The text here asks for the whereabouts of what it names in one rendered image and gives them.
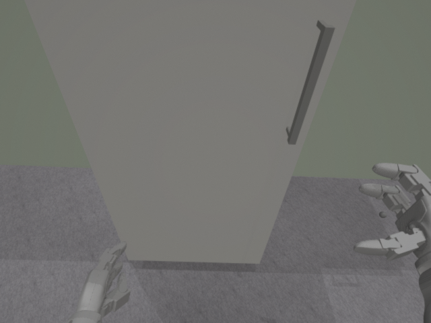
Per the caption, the handle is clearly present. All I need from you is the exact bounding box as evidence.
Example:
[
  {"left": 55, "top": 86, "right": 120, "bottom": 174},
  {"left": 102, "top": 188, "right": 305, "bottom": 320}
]
[{"left": 286, "top": 20, "right": 335, "bottom": 145}]

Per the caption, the right robot hand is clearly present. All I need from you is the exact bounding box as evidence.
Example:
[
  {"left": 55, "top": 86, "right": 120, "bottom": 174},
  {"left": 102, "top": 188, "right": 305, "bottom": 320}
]
[{"left": 354, "top": 163, "right": 431, "bottom": 261}]

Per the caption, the right robot forearm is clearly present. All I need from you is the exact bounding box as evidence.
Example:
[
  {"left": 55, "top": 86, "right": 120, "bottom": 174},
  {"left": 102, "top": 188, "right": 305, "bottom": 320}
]
[{"left": 415, "top": 251, "right": 431, "bottom": 323}]

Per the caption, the fridge door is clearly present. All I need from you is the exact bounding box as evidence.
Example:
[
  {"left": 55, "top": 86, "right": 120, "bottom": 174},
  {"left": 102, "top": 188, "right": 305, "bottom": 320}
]
[{"left": 24, "top": 0, "right": 356, "bottom": 264}]

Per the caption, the left robot hand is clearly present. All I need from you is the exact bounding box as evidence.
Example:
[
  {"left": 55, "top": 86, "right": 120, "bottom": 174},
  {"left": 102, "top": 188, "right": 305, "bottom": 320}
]
[{"left": 75, "top": 241, "right": 131, "bottom": 318}]

